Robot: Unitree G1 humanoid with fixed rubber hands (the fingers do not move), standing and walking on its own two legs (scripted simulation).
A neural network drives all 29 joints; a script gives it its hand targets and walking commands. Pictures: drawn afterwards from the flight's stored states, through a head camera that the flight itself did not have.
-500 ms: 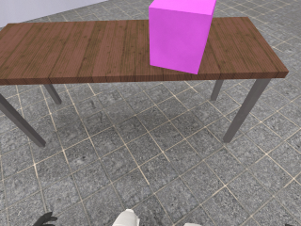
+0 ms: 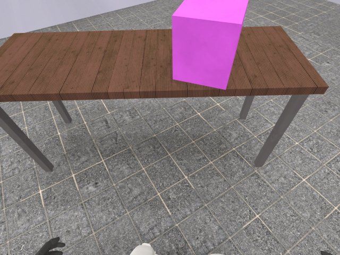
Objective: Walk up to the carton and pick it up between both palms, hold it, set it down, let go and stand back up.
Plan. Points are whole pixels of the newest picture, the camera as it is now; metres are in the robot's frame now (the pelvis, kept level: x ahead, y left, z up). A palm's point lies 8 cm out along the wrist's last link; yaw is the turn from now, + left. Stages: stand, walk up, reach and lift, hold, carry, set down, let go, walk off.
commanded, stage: walk up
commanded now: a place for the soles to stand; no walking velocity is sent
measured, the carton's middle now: (209, 38) +0.85 -0.11 +0.07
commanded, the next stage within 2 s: none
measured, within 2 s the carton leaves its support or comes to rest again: neither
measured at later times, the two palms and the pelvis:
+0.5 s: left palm out of the picture +0.09 +0.33 -0.07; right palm out of the picture +0.10 -0.34 -0.07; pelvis +0.01 +0.00 +0.00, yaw +1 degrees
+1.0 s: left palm out of the picture +0.10 +0.34 -0.08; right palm out of the picture +0.10 -0.33 -0.06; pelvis +0.01 +0.01 +0.00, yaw +1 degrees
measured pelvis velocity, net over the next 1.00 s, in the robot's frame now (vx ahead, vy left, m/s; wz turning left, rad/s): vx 0.01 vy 0.01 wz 0.01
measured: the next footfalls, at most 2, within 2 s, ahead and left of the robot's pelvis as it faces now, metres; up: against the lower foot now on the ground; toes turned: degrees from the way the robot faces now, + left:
none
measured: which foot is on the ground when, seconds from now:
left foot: down 0.00-1.00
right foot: down 0.00-1.00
